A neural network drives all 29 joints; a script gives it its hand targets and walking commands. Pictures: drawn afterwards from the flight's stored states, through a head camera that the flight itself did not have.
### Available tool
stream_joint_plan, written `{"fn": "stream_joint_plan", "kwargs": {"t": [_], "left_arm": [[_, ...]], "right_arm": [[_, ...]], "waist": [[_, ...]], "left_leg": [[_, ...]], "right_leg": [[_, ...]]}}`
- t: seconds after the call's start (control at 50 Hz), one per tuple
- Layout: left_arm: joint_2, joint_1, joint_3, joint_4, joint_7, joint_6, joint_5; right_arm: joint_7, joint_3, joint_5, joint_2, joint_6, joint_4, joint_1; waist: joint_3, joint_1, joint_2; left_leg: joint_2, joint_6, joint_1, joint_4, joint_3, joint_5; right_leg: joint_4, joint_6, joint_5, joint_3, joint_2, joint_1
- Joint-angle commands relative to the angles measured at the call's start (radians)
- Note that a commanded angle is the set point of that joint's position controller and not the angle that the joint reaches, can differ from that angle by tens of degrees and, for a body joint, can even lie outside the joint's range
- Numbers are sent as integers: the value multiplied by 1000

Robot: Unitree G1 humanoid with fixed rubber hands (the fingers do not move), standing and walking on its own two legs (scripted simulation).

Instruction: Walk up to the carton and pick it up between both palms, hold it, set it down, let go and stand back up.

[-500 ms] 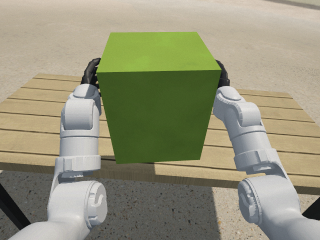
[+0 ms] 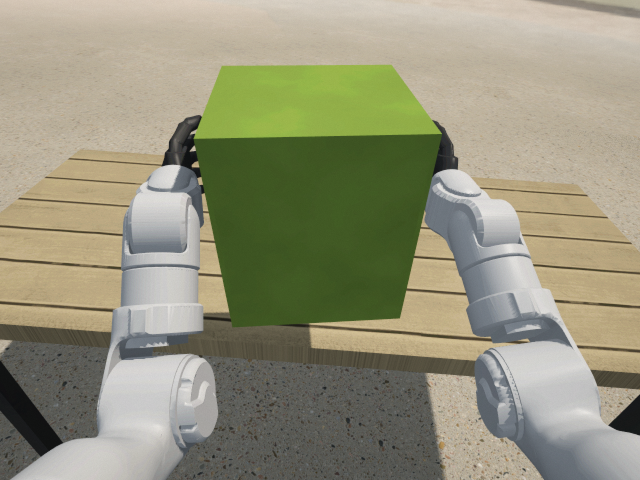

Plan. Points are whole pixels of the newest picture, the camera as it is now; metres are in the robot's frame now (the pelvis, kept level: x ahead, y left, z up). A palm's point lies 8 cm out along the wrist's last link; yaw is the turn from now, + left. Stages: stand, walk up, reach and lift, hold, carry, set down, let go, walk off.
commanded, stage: hold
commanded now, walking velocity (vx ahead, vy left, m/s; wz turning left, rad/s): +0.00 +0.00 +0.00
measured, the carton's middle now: (312, 194) +0.38 +0.00 +0.22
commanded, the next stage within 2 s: none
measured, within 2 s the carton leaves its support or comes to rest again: neither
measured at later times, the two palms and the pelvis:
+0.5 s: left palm (178, 178) +0.36 +0.16 +0.25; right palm (436, 179) +0.36 -0.15 +0.25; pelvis +0.00 +0.00 +0.00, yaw +0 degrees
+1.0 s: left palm (176, 179) +0.36 +0.16 +0.25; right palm (434, 180) +0.36 -0.14 +0.25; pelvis +0.00 +0.00 +0.00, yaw +0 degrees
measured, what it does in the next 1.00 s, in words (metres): stands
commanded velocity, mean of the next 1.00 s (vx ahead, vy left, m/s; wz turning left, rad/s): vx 0.00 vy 0.00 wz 0.00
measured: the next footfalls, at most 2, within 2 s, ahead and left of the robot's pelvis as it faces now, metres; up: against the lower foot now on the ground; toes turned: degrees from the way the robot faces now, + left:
none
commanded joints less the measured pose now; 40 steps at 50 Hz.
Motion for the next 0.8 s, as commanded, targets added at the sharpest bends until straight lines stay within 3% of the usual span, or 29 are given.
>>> {"fn": "stream_joint_plan", "kwargs": {"t": [0.0, 0.14, 0.46, 0.48, 0.52, 0.56, 0.58, 0.66, 0.7, 0.74, 0.76, 0.78], "left_arm": [[-611, -857, -483, -181, -143, -121, -216], [-603, -842, -465, -155, -149, -121, -204], [-613, -834, -485, -196, -151, -112, -205], [-604, -810, -481, -128, -162, -118, -214], [-612, -794, -479, -112, -166, -128, -204], [-621, -807, -508, -171, -164, -143, -233], [-619, -828, -512, -196, -158, -149, -234], [-650, -809, -558, -241, -136, -136, -234], [-628, -814, -536, -250, -134, -133, -216], [-605, -770, -490, -154, -142, -115, -183], [-596, -785, -484, -159, -150, -119, -187], [-616, -804, -487, -163, -154, -120, -202]], "right_arm": [[125, 347, 166, 716, -54, -417, -973], [118, 341, 151, 720, -50, -403, -960], [119, 342, 163, 692, -44, -405, -933], [111, 325, 132, 702, -47, -425, -939], [113, 312, 119, 701, -48, -390, -913], [114, 352, 139, 729, -65, -471, -947], [115, 362, 150, 736, -59, -451, -946], [116, 368, 162, 702, -63, -471, -905], [120, 366, 172, 704, -60, -459, -920], [124, 362, 142, 688, -45, -392, -912], [126, 338, 136, 684, -47, -361, -896], [130, 339, 136, 699, -55, -401, -933]], "waist": [[-443, -6, 38], [-429, -4, 30], [-424, -15, 62], [-405, -23, 37], [-374, -21, 58], [-468, -11, 26], [-464, -2, 20], [-476, -26, 106], [-442, -5, 86], [-329, 4, 49], [-350, -2, 51], [-373, 7, 42]], "left_leg": [[-30, -17, 66, -33, 11, 234], [-34, -4, 43, -51, 12, 177], [-25, -29, 70, -38, 7, 245], [-22, -28, 58, -37, 14, 174], [-19, -32, 44, -51, 14, 179], [-28, -31, 84, -28, 12, 234], [-26, -30, 84, -28, 2, 258], [-19, -67, 135, 13, -2, 351], [-21, -59, 124, -3, 10, 319], [-15, -39, 60, -41, 4, 247], [-14, -36, 53, -50, 8, 204], [-17, -32, 51, -51, 9, 177]], "right_leg": [[-4, 62, 222, 7, 16, 154], [-5, 66, 195, 10, 9, 160], [0, 57, 214, 4, 18, 156], [-2, 66, 187, 3, 9, 142], [-7, 66, 192, 6, 5, 150], [9, 68, 271, 5, 8, 168], [9, 70, 278, 0, 17, 177], [13, 55, 282, -6, 24, 148], [2, 59, 255, -4, 28, 135], [-13, 61, 198, -4, 20, 125], [-11, 62, 170, 2, 10, 124], [-8, 61, 145, -5, 13, 127]]}}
